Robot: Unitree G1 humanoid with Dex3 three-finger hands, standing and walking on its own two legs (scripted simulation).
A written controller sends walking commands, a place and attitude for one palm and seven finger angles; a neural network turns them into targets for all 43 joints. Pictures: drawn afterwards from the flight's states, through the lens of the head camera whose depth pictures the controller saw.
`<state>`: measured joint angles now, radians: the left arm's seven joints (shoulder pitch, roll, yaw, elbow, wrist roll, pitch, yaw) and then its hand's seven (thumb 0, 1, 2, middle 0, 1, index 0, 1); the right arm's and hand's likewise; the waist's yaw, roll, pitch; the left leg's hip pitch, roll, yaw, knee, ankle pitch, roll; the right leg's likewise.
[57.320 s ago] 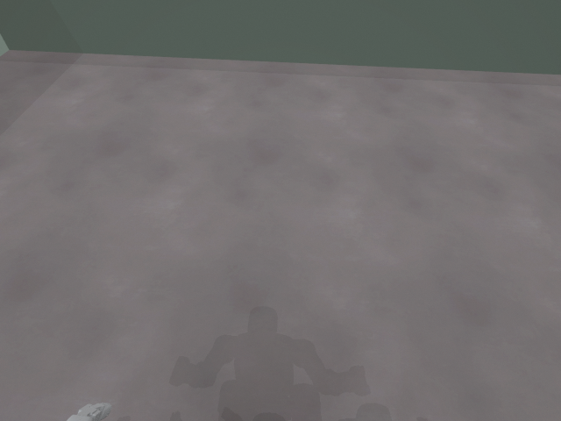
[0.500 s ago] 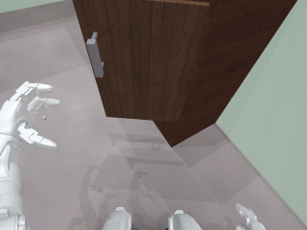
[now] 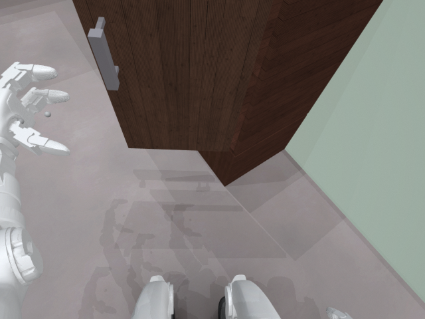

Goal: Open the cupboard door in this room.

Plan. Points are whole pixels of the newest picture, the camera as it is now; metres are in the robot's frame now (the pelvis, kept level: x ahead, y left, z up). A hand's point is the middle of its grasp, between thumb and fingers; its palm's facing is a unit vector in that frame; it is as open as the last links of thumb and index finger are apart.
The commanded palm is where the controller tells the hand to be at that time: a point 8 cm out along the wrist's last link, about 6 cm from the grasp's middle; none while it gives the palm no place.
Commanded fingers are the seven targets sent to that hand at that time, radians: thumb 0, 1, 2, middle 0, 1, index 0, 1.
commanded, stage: move the hooked fingers beside the handle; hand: left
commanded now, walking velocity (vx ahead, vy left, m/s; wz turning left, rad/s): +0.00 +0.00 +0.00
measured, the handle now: (107, 55) +0.62 +0.20 +0.07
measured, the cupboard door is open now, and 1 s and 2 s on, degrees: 56 56 56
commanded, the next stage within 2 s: slide the fingers in behind the handle in 1.42 s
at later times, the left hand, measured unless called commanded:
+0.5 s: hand (59, 75) +0.54 +0.27 +0.08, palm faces -0.04 -1.00 -0.01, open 14.0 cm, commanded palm +0.54 +0.31 +0.07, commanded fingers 0.00 -0.50 0.30 -0.30 -1.20 -0.30 -1.20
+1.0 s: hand (59, 68) +0.57 +0.29 +0.07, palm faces -0.03 -1.00 -0.02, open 14.0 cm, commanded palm +0.57 +0.30 +0.07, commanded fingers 0.00 -0.50 0.30 -0.30 -1.20 -0.30 -1.20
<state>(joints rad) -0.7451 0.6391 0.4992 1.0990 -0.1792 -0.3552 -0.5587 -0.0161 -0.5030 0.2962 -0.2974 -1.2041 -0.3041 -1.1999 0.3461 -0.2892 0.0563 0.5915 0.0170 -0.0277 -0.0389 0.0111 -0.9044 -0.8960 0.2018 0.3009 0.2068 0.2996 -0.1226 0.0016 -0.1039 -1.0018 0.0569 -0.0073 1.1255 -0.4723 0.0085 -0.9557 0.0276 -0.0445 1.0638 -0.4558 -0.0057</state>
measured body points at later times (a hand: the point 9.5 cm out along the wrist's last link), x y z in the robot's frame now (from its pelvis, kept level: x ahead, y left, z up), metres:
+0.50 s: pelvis +0.00 +0.01 -0.02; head +0.17 +0.04 +0.40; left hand +0.53 +0.33 +0.09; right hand -0.02 -0.26 -0.11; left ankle +0.03 +0.11 -0.65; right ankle +0.03 -0.12 -0.65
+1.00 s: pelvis +0.01 +0.02 -0.02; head +0.21 +0.06 +0.38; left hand +0.57 +0.34 +0.07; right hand -0.03 -0.23 -0.10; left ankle +0.03 +0.11 -0.65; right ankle +0.03 -0.12 -0.65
